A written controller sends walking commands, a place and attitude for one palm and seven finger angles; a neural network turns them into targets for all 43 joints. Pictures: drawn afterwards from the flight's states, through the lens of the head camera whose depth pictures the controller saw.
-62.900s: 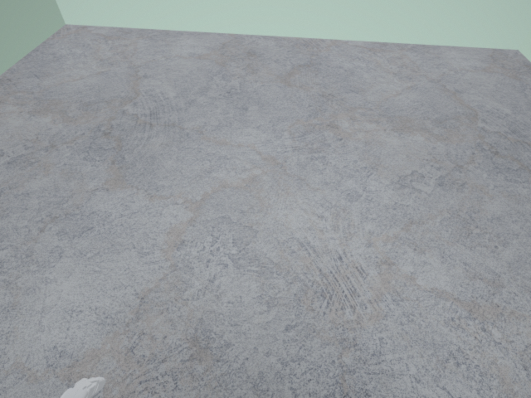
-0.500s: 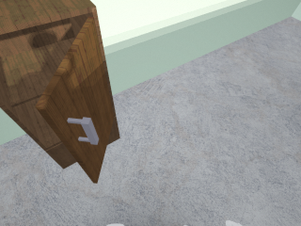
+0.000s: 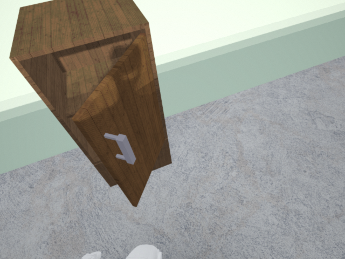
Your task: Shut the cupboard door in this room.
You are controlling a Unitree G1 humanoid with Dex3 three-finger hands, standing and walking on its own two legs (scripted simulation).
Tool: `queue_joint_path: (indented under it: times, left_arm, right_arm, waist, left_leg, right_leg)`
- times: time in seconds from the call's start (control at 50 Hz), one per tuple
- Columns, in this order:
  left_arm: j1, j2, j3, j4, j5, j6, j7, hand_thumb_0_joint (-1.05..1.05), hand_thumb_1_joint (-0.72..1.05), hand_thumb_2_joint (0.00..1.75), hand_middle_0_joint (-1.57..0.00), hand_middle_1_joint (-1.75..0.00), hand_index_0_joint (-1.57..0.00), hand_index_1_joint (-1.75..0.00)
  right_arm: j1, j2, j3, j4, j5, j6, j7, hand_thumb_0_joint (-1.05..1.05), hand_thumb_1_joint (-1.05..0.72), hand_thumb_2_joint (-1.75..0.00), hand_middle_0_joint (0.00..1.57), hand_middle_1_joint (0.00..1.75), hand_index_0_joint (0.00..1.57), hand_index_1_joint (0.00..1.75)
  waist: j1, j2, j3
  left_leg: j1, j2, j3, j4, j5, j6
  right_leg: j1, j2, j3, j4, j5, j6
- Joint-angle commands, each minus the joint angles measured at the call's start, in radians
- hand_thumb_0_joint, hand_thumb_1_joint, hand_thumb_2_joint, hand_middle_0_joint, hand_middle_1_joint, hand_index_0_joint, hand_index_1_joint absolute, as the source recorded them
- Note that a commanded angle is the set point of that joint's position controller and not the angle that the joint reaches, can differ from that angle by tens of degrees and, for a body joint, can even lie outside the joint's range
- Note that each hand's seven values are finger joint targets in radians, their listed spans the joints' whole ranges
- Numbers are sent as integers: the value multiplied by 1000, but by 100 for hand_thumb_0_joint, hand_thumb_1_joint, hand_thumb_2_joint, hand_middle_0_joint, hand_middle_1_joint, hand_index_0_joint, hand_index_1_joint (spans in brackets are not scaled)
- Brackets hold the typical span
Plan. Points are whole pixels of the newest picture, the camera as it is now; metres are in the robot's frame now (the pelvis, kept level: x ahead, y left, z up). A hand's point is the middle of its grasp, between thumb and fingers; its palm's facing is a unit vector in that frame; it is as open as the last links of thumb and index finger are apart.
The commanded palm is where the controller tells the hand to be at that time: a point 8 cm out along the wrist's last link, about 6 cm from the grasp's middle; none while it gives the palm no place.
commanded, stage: turn or walk to find it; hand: left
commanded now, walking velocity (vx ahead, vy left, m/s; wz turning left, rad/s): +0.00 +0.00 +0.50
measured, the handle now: (120, 148) +0.40 +0.18 -0.03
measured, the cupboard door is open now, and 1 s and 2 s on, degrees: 50 50 50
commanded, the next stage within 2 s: stand and wait in 0.14 s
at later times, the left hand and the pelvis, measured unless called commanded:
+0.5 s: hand out of the picture -0.01 +0.23 -0.17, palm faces +0.23 -0.94 -0.24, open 7.4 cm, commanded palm none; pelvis +0.01 +0.03 +0.00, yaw +9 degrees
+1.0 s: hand out of the picture +0.04 +0.19 -0.17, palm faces +0.21 -0.95 -0.22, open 7.3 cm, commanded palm none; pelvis +0.04 +0.01 +0.00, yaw +10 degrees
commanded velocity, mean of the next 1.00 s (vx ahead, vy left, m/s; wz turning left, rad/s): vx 0.00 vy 0.00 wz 0.06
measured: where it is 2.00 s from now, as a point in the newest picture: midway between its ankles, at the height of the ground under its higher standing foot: outside the picture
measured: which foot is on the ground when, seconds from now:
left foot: up 0.00-0.24, down 0.26-1.00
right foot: down 0.00-0.26, up 0.28-0.58, down 0.60-1.00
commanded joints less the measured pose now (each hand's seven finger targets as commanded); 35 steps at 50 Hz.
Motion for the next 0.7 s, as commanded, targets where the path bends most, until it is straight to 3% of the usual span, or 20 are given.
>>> queue_joint_path:
  times: [0.0,0.12,0.16,0.2,0.22,0.24,0.26,0.28,0.3,0.34,0.38,0.48,0.52,0.54,0.58,0.6,0.62,0.64,0.68]
  left_arm:
    - [53,221,67,-53,5,-21,11,0,90,90,-20,-30,-20,-30]
    - [117,260,81,-14,7,-18,7,0,90,90,-20,-30,-20,-30]
    - [115,259,82,3,8,-19,6,0,90,90,-20,-30,-20,-30]
    - [98,244,78,18,-1,-14,5,0,90,90,-20,-30,-20,-30]
    - [104,211,69,14,-9,-9,2,0,90,90,-20,-30,-20,-30]
    - [112,143,50,-5,-15,-5,-4,0,90,90,-20,-30,-20,-30]
    - [60,129,32,-22,-7,1,-2,0,90,90,-20,-30,-20,-30]
    - [29,122,30,-5,-4,12,6,0,90,90,-20,-30,-20,-30]
    - [10,134,35,15,-8,13,1,0,90,90,-20,-30,-20,-30]
    - [55,124,35,61,-7,11,-10,0,90,90,-20,-30,-20,-30]
    - [74,111,28,85,-8,9,-10,0,90,90,-20,-30,-20,-30]
    - [77,81,8,100,-9,3,-4,0,90,90,-20,-30,-20,-30]
    - [124,75,5,124,-7,-8,-2,0,90,90,-20,-30,-20,-30]
    - [155,87,5,139,-5,-17,1,0,90,90,-20,-30,-20,-30]
    - [136,169,12,143,-1,-33,11,0,90,90,-20,-30,-20,-30]
    - [124,183,12,146,-4,-35,9,0,90,90,-20,-30,-20,-30]
    - [113,184,19,151,-5,-39,9,0,90,90,-20,-30,-20,-30]
    - [96,161,14,152,-4,-36,10,0,90,90,-20,-30,-20,-30]
    - [61,135,14,153,-6,-28,14,0,90,90,-20,-30,-20,-30]
  right_arm:
    - [-50,-38,-7,-81,0,-16,9,0,-90,-90,20,30,20,30]
    - [-101,-19,13,-96,9,-37,7,0,-90,-90,20,30,20,30]
    - [-60,-11,19,-84,11,-47,0,0,-90,-90,20,30,20,30]
    - [11,-19,21,-57,8,-59,-4,0,-90,-90,20,30,20,30]
    - [47,-72,9,-47,4,-69,-8,0,-90,-90,20,30,20,30]
    - [80,-170,-12,-49,-4,-73,-14,0,-90,-90,20,30,20,30]
    - [98,-205,-14,-42,1,-60,-21,0,-90,-90,20,30,20,30]
    - [76,-175,-10,-30,-3,-66,-36,0,-90,-90,20,30,20,30]
    - [35,-145,-1,-32,-5,-66,-46,0,-90,-90,20,30,20,30]
    - [-18,-99,20,-32,-5,-76,-53,0,-90,-90,20,30,20,30]
    - [-4,-84,25,-18,-1,-84,-56,0,-90,-90,20,30,20,30]
    - [19,-72,19,20,-5,-80,-52,0,-90,-90,20,30,20,30]
    - [14,-63,19,28,-2,-81,-51,0,-90,-90,20,30,20,30]
    - [13,-50,22,34,3,-83,-49,0,-90,-90,20,30,20,30]
    - [52,22,36,32,15,-84,-38,0,-90,-90,20,30,20,30]
    - [55,29,37,40,12,-74,-39,0,-90,-90,20,30,20,30]
    - [51,28,36,47,5,-63,-43,0,-90,-90,20,30,20,30]
    - [50,17,37,52,3,-60,-44,0,-90,-90,20,30,20,30]
    - [98,37,45,85,3,-66,-46,0,-90,-90,20,30,20,30]
  waist:
    - [44,-210,-60]
    - [83,-233,-119]
    - [64,-239,-148]
    - [21,-189,-166]
    - [-1,-57,-194]
    - [-18,221,-201]
    - [-36,215,-178]
    - [-31,270,-166]
    - [-22,234,-107]
    - [19,124,-72]
    - [23,88,-75]
    - [14,98,-70]
    - [34,84,-80]
    - [48,51,-90]
    - [17,-145,-101]
    - [12,-189,-89]
    - [19,-301,-63]
    - [20,-315,-34]
    - [0,-208,-41]
  left_leg:
    - [-18,33,31,-122,-8,-16]
    - [50,28,90,-371,-60,-2]
    - [123,18,103,-483,-18,8]
    - [304,16,112,-707,156,24]
    - [453,98,28,-789,267,54]
    - [555,345,-285,-813,545,166]
    - [478,432,-293,-827,643,257]
    - [433,392,-277,-839,614,261]
    - [377,354,-235,-848,557,257]
    - [369,278,-129,-832,601,221]
    - [395,259,-80,-827,672,209]
    - [374,247,-64,-805,626,197]
    - [354,217,-50,-755,581,162]
    - [321,186,-34,-706,505,123]
    - [217,66,42,-634,194,45]
    - [246,28,63,-608,68,29]
    - [253,32,60,-562,-13,25]
    - [251,38,46,-543,-35,28]
    - [295,57,35,-647,77,34]
  right_leg:
    - [90,-252,150,-258,178,-74]
    - [190,-295,112,-185,370,-102]
    - [183,-290,98,-144,418,-86]
    - [92,-250,49,-47,350,-24]
    - [-29,-194,6,65,229,28]
    - [-252,-56,-32,241,-172,96]
    - [-263,-30,39,365,-376,96]
    - [-265,-25,119,439,-352,95]
    - [-274,-24,147,480,-286,93]
    - [-261,-7,145,497,-180,91]
    - [-238,-1,137,443,-151,95]
    - [-94,26,96,159,-136,95]
    - [-1,34,84,-12,-2,93]
    - [73,19,95,-131,126,90]
    - [157,-167,282,-176,400,11]
    - [100,-215,323,-201,398,-46]
    - [50,-209,340,-234,380,-78]
    - [22,-196,326,-244,365,-92]
    - [24,-155,266,-201,326,-74]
